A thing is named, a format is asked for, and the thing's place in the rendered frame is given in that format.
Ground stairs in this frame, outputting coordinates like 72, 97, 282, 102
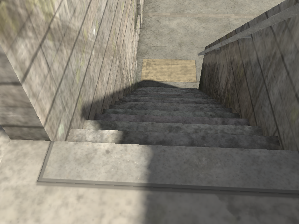
67, 87, 281, 150

